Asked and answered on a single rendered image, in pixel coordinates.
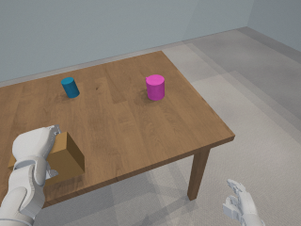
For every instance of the table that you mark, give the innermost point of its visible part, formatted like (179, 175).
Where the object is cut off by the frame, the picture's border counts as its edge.
(120, 131)

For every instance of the right robot forearm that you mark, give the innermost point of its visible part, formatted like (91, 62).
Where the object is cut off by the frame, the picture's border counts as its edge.
(250, 219)

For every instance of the robot left hand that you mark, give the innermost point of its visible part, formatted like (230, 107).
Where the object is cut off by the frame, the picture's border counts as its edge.
(39, 143)

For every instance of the sponge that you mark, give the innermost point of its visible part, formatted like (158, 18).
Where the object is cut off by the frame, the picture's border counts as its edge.
(65, 157)

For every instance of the left robot forearm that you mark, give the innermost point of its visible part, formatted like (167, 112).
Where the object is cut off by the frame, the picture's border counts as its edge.
(25, 196)

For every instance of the robot right hand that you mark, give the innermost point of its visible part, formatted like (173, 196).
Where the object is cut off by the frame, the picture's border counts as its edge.
(235, 208)

